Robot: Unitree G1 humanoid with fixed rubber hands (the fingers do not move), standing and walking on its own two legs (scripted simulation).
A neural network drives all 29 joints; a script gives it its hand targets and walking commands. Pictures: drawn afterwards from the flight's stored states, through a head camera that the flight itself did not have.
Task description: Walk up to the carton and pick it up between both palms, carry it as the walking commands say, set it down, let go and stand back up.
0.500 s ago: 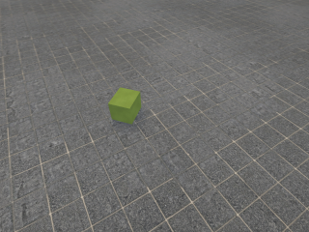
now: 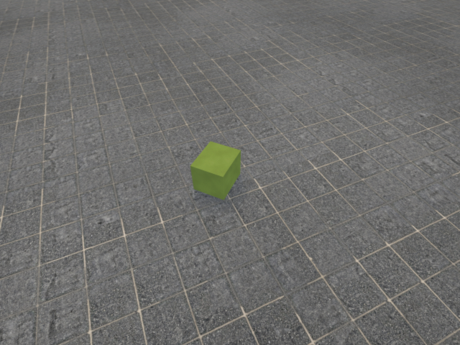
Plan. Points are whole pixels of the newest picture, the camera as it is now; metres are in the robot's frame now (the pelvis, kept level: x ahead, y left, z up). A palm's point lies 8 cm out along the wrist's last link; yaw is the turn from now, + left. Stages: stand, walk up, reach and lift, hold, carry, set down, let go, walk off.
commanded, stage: walk up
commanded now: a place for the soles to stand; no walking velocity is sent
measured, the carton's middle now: (216, 170) +1.20 +0.13 -0.67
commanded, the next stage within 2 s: none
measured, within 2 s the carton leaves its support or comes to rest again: neither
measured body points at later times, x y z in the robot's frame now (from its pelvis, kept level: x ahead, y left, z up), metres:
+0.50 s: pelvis +0.20 +0.04 -0.01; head +0.22 +0.05 +0.44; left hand +0.25 +0.36 -0.12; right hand +0.28 -0.27 -0.12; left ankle +0.24 +0.16 -0.73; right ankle +0.14 -0.10 -0.67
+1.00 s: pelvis +0.40 +0.02 +0.01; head +0.42 +0.00 +0.46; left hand +0.41 +0.34 -0.09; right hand +0.51 -0.29 -0.12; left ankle +0.42 +0.17 -0.68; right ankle +0.40 -0.09 -0.73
